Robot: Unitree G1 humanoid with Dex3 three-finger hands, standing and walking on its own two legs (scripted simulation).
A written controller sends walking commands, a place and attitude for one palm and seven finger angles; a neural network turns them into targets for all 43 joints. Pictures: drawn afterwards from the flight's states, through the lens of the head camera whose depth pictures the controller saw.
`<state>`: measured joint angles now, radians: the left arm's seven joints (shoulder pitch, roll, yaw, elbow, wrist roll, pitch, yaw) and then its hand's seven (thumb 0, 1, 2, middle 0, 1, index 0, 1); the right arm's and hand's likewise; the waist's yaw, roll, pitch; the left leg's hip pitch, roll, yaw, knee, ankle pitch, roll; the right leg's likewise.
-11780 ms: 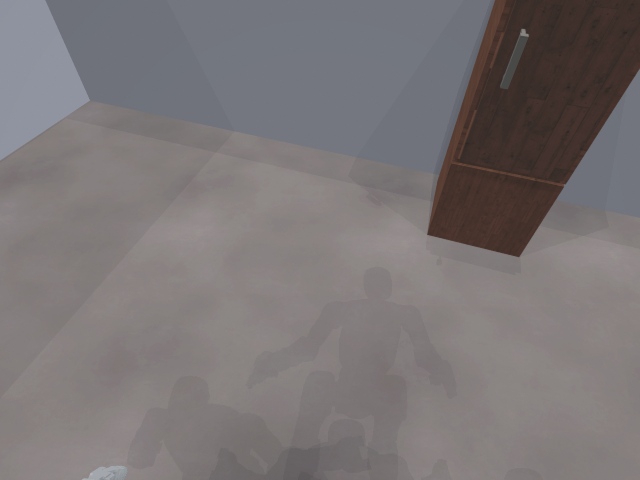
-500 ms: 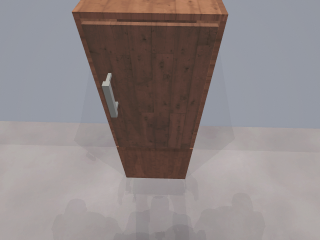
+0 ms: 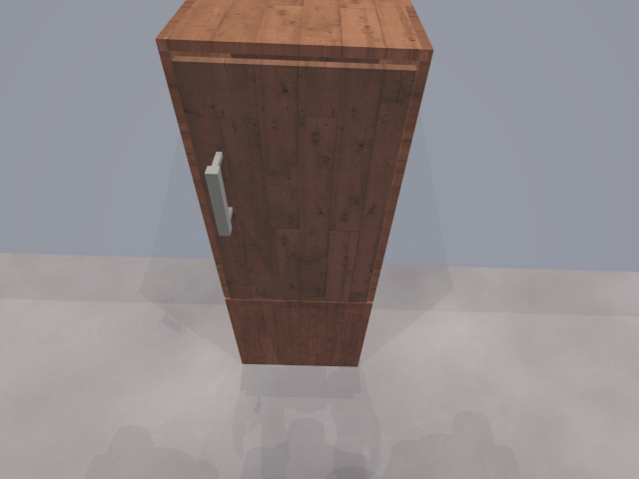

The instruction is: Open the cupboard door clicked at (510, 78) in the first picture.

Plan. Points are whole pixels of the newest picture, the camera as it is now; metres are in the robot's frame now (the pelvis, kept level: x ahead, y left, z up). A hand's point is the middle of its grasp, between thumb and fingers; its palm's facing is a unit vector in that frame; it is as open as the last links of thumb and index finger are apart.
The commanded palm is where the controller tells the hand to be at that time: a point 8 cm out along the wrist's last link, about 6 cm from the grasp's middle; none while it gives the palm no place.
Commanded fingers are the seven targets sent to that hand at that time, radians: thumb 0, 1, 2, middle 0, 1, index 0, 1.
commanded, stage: come to a stop and stand still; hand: left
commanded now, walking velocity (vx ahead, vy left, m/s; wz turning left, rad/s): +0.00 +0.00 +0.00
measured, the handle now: (221, 195) +0.56 +0.20 +0.02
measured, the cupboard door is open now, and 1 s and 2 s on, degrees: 0 0 0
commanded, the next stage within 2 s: look again from close up in 0.08 s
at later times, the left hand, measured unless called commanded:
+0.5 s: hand out of the picture +0.01 +0.19 -0.18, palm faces +0.04 -0.98 -0.19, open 7.3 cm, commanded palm none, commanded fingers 0.00 0.90 0.90 -0.20 -0.30 -0.20 -0.30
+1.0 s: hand (162, 401) +0.21 +0.21 -0.01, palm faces +0.23 -0.97 -0.05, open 7.6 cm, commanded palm +0.13 +0.26 -0.06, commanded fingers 0.00 0.60 0.77 -0.22 -0.50 -0.22 -0.50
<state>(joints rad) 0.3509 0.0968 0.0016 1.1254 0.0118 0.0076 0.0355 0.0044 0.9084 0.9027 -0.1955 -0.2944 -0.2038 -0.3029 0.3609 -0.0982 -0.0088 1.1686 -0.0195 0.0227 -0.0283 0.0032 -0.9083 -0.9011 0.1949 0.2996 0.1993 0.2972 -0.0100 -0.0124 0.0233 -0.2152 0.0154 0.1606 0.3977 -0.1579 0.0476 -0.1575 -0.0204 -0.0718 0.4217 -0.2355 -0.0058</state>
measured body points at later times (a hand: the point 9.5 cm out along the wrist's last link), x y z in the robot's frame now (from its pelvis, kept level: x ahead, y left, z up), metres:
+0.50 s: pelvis +0.01 +0.02 -0.01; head +0.01 +0.02 +0.44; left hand +0.01 +0.24 -0.16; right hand +0.02 -0.20 -0.17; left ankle +0.04 +0.09 -0.74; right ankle +0.00 -0.11 -0.74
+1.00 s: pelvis +0.01 +0.01 -0.03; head +0.02 +0.00 +0.42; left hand +0.19 +0.26 -0.01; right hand +0.16 -0.24 -0.13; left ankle +0.04 +0.09 -0.74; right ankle +0.02 -0.10 -0.74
